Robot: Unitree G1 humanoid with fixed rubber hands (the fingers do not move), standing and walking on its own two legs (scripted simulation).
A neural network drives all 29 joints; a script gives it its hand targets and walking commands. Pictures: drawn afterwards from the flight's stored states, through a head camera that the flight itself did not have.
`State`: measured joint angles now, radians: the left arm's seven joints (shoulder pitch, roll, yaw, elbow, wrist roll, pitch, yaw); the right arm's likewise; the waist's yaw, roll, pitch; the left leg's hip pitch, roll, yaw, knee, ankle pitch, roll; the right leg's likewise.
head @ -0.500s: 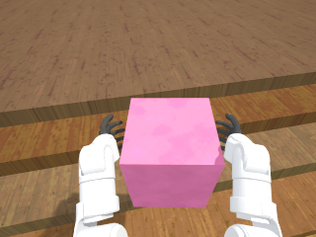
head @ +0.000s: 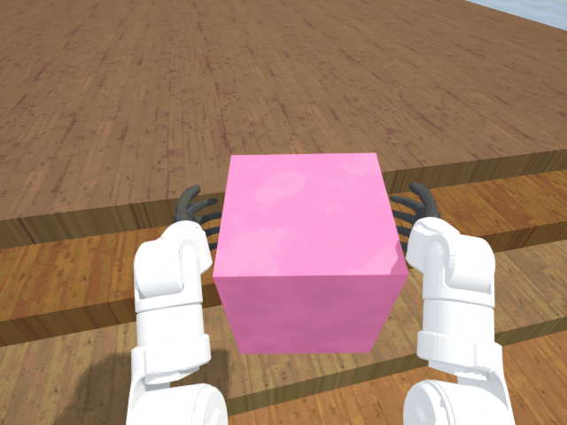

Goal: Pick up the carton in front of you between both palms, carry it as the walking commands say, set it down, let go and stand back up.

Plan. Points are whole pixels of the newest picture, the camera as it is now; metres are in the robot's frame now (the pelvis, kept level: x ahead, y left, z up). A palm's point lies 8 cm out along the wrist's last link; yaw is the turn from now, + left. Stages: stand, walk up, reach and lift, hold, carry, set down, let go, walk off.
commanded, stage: carry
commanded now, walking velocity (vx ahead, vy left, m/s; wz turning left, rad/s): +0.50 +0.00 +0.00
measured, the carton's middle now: (304, 259) +0.36 +0.00 +0.08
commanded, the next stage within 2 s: none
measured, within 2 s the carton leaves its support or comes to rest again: neither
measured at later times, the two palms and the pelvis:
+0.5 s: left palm (199, 117) +0.56 +0.19 +0.21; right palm (367, 108) +0.63 -0.12 +0.20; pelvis +0.26 -0.05 +0.09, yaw +3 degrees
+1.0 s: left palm out of the picture +0.93 +0.17 +0.38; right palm out of the picture +0.91 -0.14 +0.40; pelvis +0.56 +0.03 +0.24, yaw +3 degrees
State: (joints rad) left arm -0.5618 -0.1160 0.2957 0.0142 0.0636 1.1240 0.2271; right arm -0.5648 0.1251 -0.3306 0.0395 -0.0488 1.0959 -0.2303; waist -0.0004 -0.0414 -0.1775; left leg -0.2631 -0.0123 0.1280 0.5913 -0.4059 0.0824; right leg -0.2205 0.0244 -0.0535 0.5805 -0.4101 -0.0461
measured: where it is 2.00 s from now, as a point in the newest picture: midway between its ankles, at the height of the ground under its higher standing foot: (269, 166)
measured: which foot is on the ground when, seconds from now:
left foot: down 0.00-0.32, up 0.34-0.70, down 0.72-1.00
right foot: down 0.00-0.02, up 0.04-0.28, down 0.30-0.78, up 0.80-1.00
